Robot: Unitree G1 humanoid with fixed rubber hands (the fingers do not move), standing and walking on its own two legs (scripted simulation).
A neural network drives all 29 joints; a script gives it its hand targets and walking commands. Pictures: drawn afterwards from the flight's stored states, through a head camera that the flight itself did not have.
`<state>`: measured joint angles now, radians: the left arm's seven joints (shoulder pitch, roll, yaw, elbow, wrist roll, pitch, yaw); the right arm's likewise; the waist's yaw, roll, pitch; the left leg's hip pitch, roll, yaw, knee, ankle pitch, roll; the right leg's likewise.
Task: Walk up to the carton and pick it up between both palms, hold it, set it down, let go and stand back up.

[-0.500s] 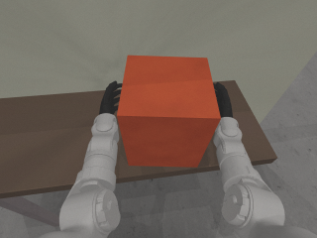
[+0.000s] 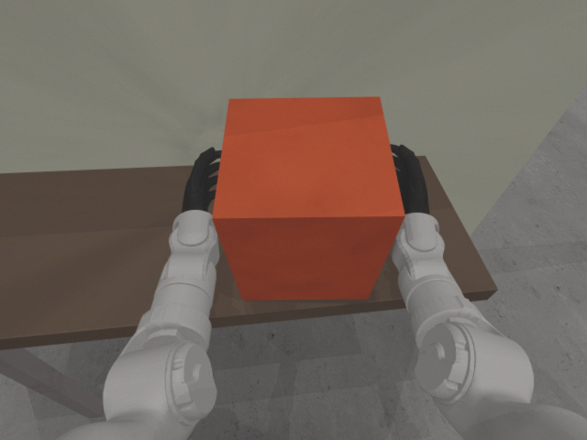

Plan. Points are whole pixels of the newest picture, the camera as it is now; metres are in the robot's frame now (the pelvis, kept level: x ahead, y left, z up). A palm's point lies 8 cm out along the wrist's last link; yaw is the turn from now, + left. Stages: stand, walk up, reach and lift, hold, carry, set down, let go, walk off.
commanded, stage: reach and lift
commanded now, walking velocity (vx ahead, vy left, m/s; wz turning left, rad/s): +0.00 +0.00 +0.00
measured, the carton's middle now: (304, 207) +0.43 +0.00 +0.06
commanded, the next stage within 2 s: none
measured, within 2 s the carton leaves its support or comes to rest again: neither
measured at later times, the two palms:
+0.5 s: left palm (190, 195) +0.39 +0.15 +0.12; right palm (413, 204) +0.39 -0.14 +0.12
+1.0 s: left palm (165, 176) +0.37 +0.17 +0.17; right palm (417, 188) +0.37 -0.13 +0.17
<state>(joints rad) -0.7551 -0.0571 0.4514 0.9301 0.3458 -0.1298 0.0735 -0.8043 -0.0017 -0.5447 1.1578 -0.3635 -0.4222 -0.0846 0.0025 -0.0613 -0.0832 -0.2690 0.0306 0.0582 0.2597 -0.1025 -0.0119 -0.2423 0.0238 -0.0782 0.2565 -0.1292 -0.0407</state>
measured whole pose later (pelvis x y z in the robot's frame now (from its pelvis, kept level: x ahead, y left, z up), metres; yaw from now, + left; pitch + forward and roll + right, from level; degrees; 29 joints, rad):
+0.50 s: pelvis +0.00 +0.01 +0.00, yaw +0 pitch +1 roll +0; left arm -0.69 -0.05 0.32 0.73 0.27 0.13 0.08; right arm -0.73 -0.02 -0.32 1.03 -0.11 -0.24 -0.09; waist -0.01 -0.06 -0.05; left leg -0.17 0.03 0.06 0.29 -0.14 0.00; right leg -0.12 0.02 -0.08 0.25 -0.14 -0.03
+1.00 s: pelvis -0.01 +0.01 +0.00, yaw +1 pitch -7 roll +0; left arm -0.75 -0.03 0.32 0.50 0.32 0.48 0.03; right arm -0.78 -0.03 -0.20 0.89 0.04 0.04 -0.12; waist -0.05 -0.08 0.01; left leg -0.05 0.01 0.04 0.30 -0.14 0.01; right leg 0.01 0.00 -0.10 0.26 -0.15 -0.02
